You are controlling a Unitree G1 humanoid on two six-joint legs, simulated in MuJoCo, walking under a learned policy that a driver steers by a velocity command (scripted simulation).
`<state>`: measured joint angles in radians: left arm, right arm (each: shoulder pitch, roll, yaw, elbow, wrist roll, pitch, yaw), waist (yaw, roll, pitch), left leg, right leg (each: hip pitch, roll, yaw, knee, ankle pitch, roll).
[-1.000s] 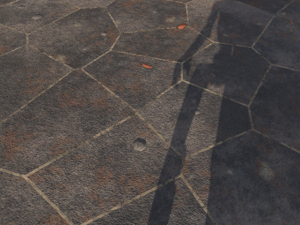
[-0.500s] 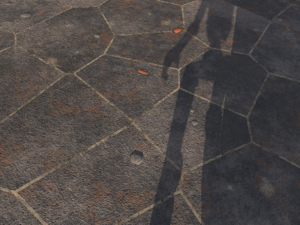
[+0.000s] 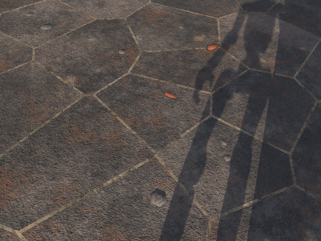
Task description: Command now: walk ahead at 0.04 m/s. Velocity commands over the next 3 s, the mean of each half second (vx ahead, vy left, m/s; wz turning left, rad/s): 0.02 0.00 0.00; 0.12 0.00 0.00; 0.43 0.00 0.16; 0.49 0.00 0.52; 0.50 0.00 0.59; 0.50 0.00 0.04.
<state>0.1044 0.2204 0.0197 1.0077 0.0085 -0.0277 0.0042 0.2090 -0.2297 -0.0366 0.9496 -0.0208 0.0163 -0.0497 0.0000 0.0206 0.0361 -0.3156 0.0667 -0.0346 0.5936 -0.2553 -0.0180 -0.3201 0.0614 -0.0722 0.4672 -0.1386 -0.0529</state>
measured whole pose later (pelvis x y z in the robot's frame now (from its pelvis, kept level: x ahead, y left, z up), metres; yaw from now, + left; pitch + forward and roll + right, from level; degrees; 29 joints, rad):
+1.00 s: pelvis +0.11 -0.01 +0.00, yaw -1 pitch +0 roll +0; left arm 0.20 0.22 0.05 1.13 -0.03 -0.08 0.00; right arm 0.38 -0.23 -0.06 1.07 0.03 -0.05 -0.02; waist 0.00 0.04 0.00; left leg -0.13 0.04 0.00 0.57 -0.43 0.01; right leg -0.25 0.01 -0.07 0.59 -0.33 -0.08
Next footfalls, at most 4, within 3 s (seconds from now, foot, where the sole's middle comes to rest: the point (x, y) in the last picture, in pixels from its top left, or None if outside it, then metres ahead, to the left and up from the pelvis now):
1.48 left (137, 237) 0.51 0.11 -0.77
1.96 right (170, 172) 0.82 -0.03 -0.77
2.48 left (93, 153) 0.92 0.35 -0.77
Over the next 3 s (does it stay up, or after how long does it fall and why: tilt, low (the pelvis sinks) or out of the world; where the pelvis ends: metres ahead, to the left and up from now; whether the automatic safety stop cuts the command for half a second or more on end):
stays up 1.08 0.36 0.00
